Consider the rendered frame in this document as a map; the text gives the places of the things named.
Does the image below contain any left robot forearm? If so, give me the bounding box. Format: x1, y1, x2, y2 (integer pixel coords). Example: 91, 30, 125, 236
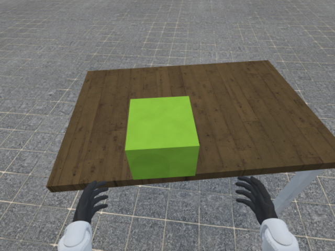
58, 221, 92, 251

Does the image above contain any carton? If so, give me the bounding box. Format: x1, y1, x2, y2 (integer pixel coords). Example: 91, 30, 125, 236
125, 96, 199, 180

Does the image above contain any right robot hand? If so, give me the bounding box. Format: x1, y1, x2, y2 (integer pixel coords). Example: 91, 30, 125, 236
236, 176, 278, 225

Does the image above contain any right robot forearm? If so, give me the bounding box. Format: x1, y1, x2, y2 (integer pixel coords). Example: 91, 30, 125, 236
260, 218, 300, 251

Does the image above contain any table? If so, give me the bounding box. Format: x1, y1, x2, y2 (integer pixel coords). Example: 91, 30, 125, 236
46, 60, 335, 227

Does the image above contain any left robot hand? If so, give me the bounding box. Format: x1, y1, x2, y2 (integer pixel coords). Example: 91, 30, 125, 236
73, 180, 108, 224

